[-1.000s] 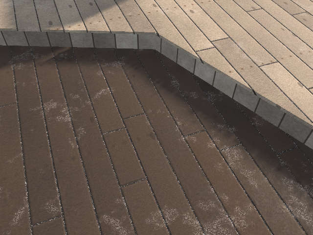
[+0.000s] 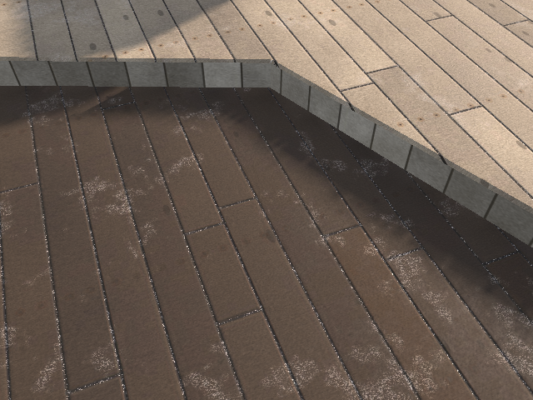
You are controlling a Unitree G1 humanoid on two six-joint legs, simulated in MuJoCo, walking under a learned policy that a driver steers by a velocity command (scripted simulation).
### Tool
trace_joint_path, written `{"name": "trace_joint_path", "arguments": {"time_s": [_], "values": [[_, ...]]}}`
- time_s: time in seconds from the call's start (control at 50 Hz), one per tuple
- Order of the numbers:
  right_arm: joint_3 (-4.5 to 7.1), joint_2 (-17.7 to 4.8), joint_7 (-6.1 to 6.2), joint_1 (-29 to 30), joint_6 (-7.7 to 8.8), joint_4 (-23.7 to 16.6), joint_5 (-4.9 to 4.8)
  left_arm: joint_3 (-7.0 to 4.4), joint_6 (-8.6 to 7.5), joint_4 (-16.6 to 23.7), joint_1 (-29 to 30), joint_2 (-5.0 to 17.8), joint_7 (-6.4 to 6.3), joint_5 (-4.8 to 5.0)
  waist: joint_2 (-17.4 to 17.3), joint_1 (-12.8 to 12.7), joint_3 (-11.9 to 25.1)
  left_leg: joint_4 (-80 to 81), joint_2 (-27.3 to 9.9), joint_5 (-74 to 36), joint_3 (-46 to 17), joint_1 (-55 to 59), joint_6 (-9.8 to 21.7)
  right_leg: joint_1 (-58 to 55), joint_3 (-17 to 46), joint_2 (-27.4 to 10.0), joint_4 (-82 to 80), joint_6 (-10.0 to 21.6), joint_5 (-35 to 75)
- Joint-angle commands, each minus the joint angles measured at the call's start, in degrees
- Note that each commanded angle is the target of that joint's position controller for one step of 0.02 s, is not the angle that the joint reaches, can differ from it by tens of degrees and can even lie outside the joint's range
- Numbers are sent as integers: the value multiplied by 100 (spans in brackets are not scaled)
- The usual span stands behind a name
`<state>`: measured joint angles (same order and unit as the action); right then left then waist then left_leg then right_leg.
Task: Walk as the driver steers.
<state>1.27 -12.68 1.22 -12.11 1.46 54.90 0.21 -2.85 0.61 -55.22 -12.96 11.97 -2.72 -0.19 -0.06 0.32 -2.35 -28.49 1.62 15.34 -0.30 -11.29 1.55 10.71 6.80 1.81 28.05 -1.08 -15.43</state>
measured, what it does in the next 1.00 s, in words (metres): walks ahead: right foot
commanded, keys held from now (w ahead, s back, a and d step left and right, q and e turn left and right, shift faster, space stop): no key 0.50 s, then w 0.50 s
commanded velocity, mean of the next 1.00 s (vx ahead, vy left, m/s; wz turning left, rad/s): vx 0.15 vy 0.00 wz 0.00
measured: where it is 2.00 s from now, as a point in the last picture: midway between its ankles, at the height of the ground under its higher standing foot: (291, 336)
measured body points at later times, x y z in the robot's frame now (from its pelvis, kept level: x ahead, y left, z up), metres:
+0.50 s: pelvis +0.00 +0.01 +0.00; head +0.01 +0.01 +0.45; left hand +0.02 +0.26 -0.15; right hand +0.04 -0.24 -0.15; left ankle +0.00 +0.10 -0.74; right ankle +0.00 -0.14 -0.74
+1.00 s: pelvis +0.11 -0.06 +0.01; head +0.12 -0.08 +0.46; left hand +0.06 +0.19 -0.13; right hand +0.21 -0.32 -0.13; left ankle +0.14 +0.10 -0.66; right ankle +0.06 -0.14 -0.74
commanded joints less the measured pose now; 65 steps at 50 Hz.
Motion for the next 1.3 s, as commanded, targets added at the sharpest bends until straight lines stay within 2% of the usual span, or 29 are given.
{"name": "trace_joint_path", "arguments": {"time_s": [0.02,0.24,0.5,0.52,0.54,0.56,0.6,0.62,0.66,0.7,0.74,0.78,0.8,0.82,0.84,0.86,0.88,0.9,0.92,0.94,0.96,1.0,1.08,1.14,1.2,1.24,1.26,1.28,1.3], "values": [[110,-600,24,-62,52,-126,-5,-100,-58,46,-90,570,-25,4,-14,1,47,670,-363,-419,-394,-100,112,26,103,-181,-403,112,929],[74,-560,39,-218,24,172,-16,-30,-69,-437,-192,520,-37,13,-18,4,-2,750,-341,-506,-396,-27,152,70,26,-176,-490,85,893],[39,-492,40,-392,-1,368,-23,47,-75,-729,-311,468,-45,22,-16,5,-38,781,-320,-611,-397,23,175,132,-33,-181,-539,65,857],[28,-450,48,-487,-8,429,-16,70,-70,-790,-416,385,-47,21,-62,2,97,874,-294,32,-397,75,186,80,-133,-106,-510,71,430],[61,-544,67,-524,-26,453,-44,78,-66,-802,-421,356,-56,40,-171,26,22,990,-294,990,-482,19,259,220,-303,39,-314,98,-189],[132,-761,89,-571,-40,449,-89,71,-83,-763,-373,378,-59,64,-409,69,-97,1167,-451,2009,-779,-50,439,517,-512,197,71,140,-887],[245,-1088,107,-913,-6,469,-133,92,-221,-547,-63,369,-15,83,-931,229,-388,1918,-1471,3405,-2205,-20,1031,1348,-709,98,1097,222,-1123],[291,-1170,112,-929,42,446,-125,90,-311,-468,69,393,26,105,-957,247,-595,2194,-1913,3370,-2765,-205,1294,1556,-634,-158,1625,266,-978],[295,-1072,80,-854,160,353,-75,46,-440,-404,143,452,110,152,-760,189,-689,2283,-2157,2703,-2967,6,1419,2137,-446,-481,2388,360,-1343],[285,-983,49,-642,208,207,-166,25,-547,-383,120,455,172,199,-573,56,-540,2187,-1895,1950,-2328,161,1128,2004,-490,-619,1771,448,-1226],[297,-1050,33,-440,178,119,-243,14,-616,-472,-47,361,205,183,-578,-117,-315,1932,-1365,1297,-1434,-286,896,874,-866,-374,646,415,-611],[302,-1086,18,-473,108,97,-276,-43,-601,-801,-761,333,224,158,-468,-385,-85,1366,-1001,1334,-962,-1033,817,-562,-1278,46,-46,292,269],[250,-937,5,-419,116,54,-257,-76,-565,-929,-1158,374,216,161,-286,-552,-47,899,-839,1320,-811,-1402,707,-1055,-1126,-5,-211,307,178],[132,-550,-45,-252,160,-50,-191,-138,-563,-981,-1693,634,180,150,518,-764,67,-607,-427,947,-279,-2041,405,-1644,171,-889,-861,561,-562],[52,-194,-64,-193,278,-285,-126,-271,-583,-976,-2278,1388,202,136,1758,-818,267,-2392,136,1423,232,-3206,154,-2221,2515,-2169,-1730,1300,-1592],[102,-428,-63,-80,360,-377,-253,-217,-679,-1016,-2136,1300,253,19,1342,-685,16,-3560,-95,1625,-312,-3743,257,-1770,3575,-2646,-2059,1793,-2737],[137,-649,-98,42,429,-444,-339,-109,-765,-790,-1527,966,287,30,813,-452,-441,-3965,-442,1018,-520,-4139,372,-1488,3125,-2454,-2090,1637,-2771],[167,-733,-128,-24,469,-380,-300,-42,-799,-642,-1113,797,329,44,638,-284,-491,-3954,-616,442,-459,-4090,400,-1336,2411,-2137,-2077,1388,-2102],[203,-775,-129,-46,494,-333,-211,-2,-795,-530,-868,741,365,59,508,-176,-443,-3688,-749,-7,-421,-3917,375,-1218,1824,-1890,-2096,1189,-1283],[246,-843,-141,15,490,-324,-149,54,-763,-494,-847,568,375,50,452,-155,-403,-3407,-834,-339,-354,-3675,329,-1123,1258,-1632,-2133,1007,-499],[239,-739,-168,38,472,-320,-142,69,-734,-522,-994,568,360,19,595,-164,-343,-3209,-851,-590,-246,-3466,247,-1039,900,-1510,-2153,974,106],[216,-595,-197,280,423,-393,-118,81,-692,-592,-1325,600,296,-4,510,-239,-319,-2876,-822,-939,-53,-3483,75,-1086,421,-1351,-2145,1040,1140],[105,-365,-228,1317,409,-809,-139,71,-634,-513,-1475,795,182,-4,412,-430,-464,-1339,-637,-1677,200,-3083,-83,-730,-93,-1185,-2302,1051,1779],[61,-371,-300,1824,415,-999,-180,48,-621,-567,-1750,846,157,54,456,-533,-600,-634,-493,-1965,303,-2775,-35,-852,-219,-1286,-2386,1077,1764],[59,-453,-398,2095,459,-1188,-198,0,-566,-602,-1792,881,142,109,465,-427,-659,-225,-459,-1793,212,-2742,166,-1433,-289,-1539,-2148,1033,2295],[136,-645,-435,1828,493,-1181,-185,-57,-511,-542,-1635,1002,133,87,571,-147,-347,-113,-281,-1446,293,-2189,342,-1793,-372,-1633,-1621,923,3695],[218,-812,-420,1419,494,-1092,-180,-93,-470,-504,-1558,1088,131,58,723,94,21,-192,-84,-1245,424,-1568,443,-1900,-419,-1624,-1092,865,4854],[355,-1042,-382,495,479,-826,-200,-91,-412,-456,-1446,1074,136,14,766,564,595,-169,109,-1223,553,-420,599,-1743,-585,-1435,-45,749,5638],[468,-1304,-319,-583,442,-547,-188,-42,-403,-330,-1337,1000,156,-34,669,1020,1291,-354,-381,-1261,23,1364,856,-669,-650,-1232,1367,591,4879]]}}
